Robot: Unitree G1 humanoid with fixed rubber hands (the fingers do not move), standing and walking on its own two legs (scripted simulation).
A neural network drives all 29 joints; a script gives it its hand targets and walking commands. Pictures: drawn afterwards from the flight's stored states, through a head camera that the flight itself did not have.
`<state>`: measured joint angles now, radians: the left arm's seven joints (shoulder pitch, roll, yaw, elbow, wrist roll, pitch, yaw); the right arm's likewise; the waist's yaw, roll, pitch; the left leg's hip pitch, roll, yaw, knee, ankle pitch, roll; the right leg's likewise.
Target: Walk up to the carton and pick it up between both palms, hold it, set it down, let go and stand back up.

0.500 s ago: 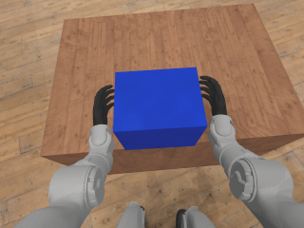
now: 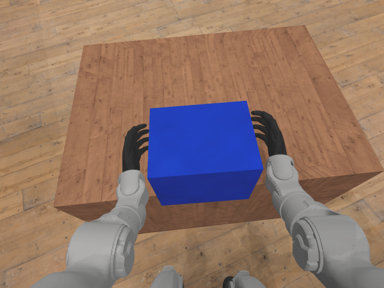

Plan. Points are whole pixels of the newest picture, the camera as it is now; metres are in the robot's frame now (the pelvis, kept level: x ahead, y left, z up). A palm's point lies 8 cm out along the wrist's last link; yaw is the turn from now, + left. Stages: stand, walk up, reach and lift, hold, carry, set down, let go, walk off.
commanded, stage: reach and lift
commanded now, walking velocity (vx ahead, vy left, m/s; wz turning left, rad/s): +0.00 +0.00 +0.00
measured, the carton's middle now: (201, 156) +0.41 +0.01 -0.06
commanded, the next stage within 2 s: none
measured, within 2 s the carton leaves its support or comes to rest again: neither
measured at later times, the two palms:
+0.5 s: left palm (120, 138) +0.38 +0.17 +0.08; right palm (292, 119) +0.40 -0.15 +0.11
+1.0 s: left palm (108, 119) +0.39 +0.17 +0.13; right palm (298, 111) +0.39 -0.14 +0.14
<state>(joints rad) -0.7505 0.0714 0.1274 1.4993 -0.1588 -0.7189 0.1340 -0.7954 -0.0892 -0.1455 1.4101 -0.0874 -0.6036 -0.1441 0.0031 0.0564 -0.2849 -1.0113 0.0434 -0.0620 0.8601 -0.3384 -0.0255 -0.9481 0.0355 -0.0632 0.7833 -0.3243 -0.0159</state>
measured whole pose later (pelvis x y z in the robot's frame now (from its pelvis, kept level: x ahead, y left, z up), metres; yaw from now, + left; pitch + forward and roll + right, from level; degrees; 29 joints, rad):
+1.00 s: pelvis +0.02 +0.01 +0.06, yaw +1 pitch +5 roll -1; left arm -0.55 0.03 0.15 0.80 0.02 -0.08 0.13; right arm -0.56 -0.07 -0.07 0.83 0.11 -0.10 -0.15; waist -0.01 0.00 -0.10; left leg -0.28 0.01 -0.03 0.38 -0.18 0.00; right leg -0.21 0.01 -0.01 0.28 -0.15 0.01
